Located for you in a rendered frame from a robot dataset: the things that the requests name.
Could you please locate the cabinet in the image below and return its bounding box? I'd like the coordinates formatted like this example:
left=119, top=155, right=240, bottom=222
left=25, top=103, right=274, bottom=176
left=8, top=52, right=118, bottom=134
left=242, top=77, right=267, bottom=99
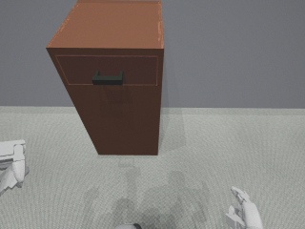
left=46, top=0, right=164, bottom=156

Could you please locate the drawer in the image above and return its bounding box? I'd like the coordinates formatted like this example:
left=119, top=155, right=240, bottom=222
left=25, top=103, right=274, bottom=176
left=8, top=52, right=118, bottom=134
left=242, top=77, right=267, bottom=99
left=56, top=54, right=157, bottom=85

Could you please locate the robot left hand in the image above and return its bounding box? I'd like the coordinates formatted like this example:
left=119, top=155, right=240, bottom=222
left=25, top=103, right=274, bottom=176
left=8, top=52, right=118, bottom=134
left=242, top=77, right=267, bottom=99
left=0, top=139, right=30, bottom=197

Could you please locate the robot right hand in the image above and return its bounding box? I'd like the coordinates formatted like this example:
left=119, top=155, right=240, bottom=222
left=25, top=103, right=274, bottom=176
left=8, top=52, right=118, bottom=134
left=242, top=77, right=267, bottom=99
left=225, top=186, right=264, bottom=229

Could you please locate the handle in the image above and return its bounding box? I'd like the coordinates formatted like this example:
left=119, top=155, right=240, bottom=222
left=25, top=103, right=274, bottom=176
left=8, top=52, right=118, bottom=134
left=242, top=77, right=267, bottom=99
left=91, top=70, right=123, bottom=85

